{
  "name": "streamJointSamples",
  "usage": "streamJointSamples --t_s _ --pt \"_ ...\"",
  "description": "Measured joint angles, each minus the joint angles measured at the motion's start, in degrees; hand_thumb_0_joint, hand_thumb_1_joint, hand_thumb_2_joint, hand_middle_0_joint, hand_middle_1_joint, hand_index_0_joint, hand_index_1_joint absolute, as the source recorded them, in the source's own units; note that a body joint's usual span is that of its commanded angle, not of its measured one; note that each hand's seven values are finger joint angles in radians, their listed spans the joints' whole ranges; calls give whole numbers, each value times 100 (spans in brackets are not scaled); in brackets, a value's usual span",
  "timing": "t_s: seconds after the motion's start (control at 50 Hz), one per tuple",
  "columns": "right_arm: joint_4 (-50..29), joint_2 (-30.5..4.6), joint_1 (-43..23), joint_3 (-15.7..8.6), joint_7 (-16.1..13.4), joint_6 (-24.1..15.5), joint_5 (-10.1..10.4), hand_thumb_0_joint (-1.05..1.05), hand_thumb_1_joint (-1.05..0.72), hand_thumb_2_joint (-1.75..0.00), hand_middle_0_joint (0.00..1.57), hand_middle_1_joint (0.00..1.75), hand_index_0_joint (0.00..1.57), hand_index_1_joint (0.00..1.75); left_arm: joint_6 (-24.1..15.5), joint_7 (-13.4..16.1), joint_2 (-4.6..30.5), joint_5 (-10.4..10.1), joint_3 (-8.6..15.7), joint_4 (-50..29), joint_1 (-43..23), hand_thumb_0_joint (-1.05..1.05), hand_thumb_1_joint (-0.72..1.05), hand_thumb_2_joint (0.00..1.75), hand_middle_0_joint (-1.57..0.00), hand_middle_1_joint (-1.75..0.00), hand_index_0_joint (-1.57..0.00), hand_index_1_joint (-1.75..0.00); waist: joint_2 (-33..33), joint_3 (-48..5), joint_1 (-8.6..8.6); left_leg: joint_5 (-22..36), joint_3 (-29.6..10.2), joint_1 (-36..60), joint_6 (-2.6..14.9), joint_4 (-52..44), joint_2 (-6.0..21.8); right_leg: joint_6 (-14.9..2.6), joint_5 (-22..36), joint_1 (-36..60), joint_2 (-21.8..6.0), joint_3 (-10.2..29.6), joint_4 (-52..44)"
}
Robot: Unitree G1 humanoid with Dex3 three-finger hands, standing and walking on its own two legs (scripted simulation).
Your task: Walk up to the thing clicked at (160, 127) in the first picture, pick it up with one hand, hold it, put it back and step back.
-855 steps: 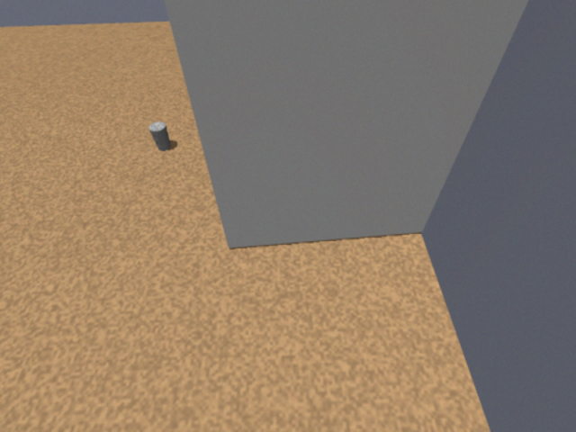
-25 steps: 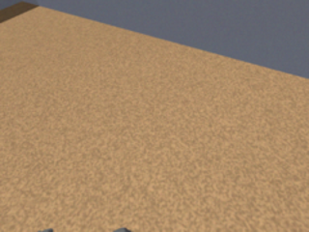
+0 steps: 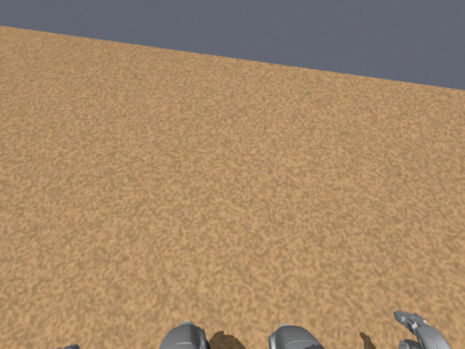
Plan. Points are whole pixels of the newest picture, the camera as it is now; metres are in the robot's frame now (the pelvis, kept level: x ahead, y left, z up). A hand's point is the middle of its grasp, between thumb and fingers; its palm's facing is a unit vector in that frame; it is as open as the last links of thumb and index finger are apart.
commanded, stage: walk up
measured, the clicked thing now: out of the picture +0.01 -0.45 -0.67
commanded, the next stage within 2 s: stand in 0.90 s
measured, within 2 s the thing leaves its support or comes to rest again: neither
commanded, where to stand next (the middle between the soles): +0.07 +0.00 m, yaw -11 degrees
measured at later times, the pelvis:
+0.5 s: pelvis +0.01 +0.01 +0.00, yaw -9 degrees
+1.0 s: pelvis +0.02 +0.02 +0.03, yaw -11 degrees
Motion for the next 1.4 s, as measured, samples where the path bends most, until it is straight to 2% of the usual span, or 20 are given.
streamJointSamples --t_s 0.04,0.08,0.12,0.2,0.26,0.28,0.32,0.38,0.4,0.42,0.46,0.56,0.9,0.96,1.14,1.4 --pt "34 -117 18 -49 -34 74 25 1 -90 -90 21 30 20 30 -20 11 -49 75 63 34 35 1 91 90 -21 -30 -21 -30 186 -26 9 -238 -65 -120 -24 374 195 -71 412 125 159 -66 -272" --pt "188 -111 17 -85 -110 182 63 1 -90 -90 20 30 20 30 -5 40 -47 158 77 37 90 1 91 90 -21 -30 -21 -30 151 -101 67 -895 -323 -257 -18 814 -6 -137 312 26 182 17 -70" --pt "341 -128 -32 -76 -142 221 113 1 -90 -90 20 30 20 30 2 67 -65 154 62 67 105 1 91 90 -21 -30 -21 -30 89 -102 158 -1182 -544 -327 13 1221 -227 -161 305 6 189 176 -56" --pt "520 -160 -91 -31 -172 107 145 1 -90 -90 20 30 20 30 -11 96 -126 132 3 116 100 1 91 90 -21 -30 -21 -30 50 -86 206 -1093 -674 -200 50 1152 -377 -110 394 -9 224 405 -172" --pt "603 -137 -111 6 -189 15 145 1 -90 -90 20 30 20 30 4 97 -133 91 -47 113 44 1 90 90 -21 -30 -21 -30 -18 -78 204 -945 -665 155 54 512 -459 -47 396 -67 235 545 -141" --pt "629 -118 -108 11 -194 -30 142 1 -90 -90 20 30 20 30 26 94 -125 65 -63 116 4 1 90 90 -21 -30 -21 -30 -49 -77 184 -672 -647 321 36 161 -492 -17 370 -101 229 575 -85" --pt "712 13 -123 29 -210 -114 91 1 -90 -90 20 30 20 30 95 104 -89 8 -65 180 -163 1 90 90 -21 -30 -21 -30 -277 -14 166 -508 -514 436 -118 1 -609 35 352 -136 126 728 35" --pt "779 79 -95 109 -154 -159 87 1 -90 -90 20 30 20 30 114 110 -132 -18 -108 299 -331 1 91 90 -21 -30 -21 -30 -188 -44 120 -592 -512 447 -125 90 -422 29 -39 -72 221 568 102" --pt "807 105 -91 137 -148 -158 82 1 -90 -90 20 30 20 30 93 94 -124 -17 -104 331 -361 1 91 90 -21 -30 -21 -30 -169 -67 113 -613 -507 459 -142 109 -351 5 -1 24 216 489 -43" --pt "837 128 -89 165 -141 -152 84 1 -90 -90 20 30 20 30 56 76 -107 -15 -97 361 -383 1 91 90 -21 -30 -21 -30 -169 -97 112 -636 -493 464 -173 134 -296 -23 320 164 192 438 -349" --pt "923 152 -128 198 -140 -123 102 1 -90 -90 20 30 20 30 -14 59 -117 11 -77 454 -467 1 91 90 -21 -30 -21 -30 -89 -97 65 -649 -546 482 -237 168 -178 19 610 276 270 360 -555" --pt "1175 186 -173 215 -128 -118 134 1 -90 -90 20 30 20 30 19 18 -177 -6 -167 700 -632 1 91 90 -21 -30 -21 -30 -199 -258 -16 -426 -371 725 -197 -306 -330 88 637 340 129 515 -706" --pt "1776 94 -617 214 -83 -73 163 1 -90 -90 20 30 20 30 63 -30 -338 21 -260 1396 -869 1 91 90 -21 -30 -21 -30 -40 -374 3 67 -77 1301 -189 -1373 -296 98 1168 751 187 780 -1657" --pt "1860 111 -595 207 -103 -87 136 1 -90 -90 20 30 20 30 57 -47 -405 9 -279 1532 -965 1 91 90 -21 -30 -21 -30 -24 -362 -56 215 -150 1445 -210 -1648 -363 125 1265 927 117 704 -1911" --pt "2143 280 -603 234 -95 -66 108 1 -90 -90 20 30 20 30 47 -55 -491 -15 -281 1742 -1159 1 91 90 -21 -30 -21 -30 -52 -419 -25 555 -257 1803 -198 -2308 -445 149 1566 1353 35 584 -2594" --pt "2212 356 -685 195 -99 -82 87 1 -90 -90 20 30 20 30 46 -29 -452 10 -221 1933 -1103 1 91 90 -21 -30 -21 -30 -80 -462 23 719 -325 1921 -164 -2599 -493 192 1765 1561 -16 512 -3005"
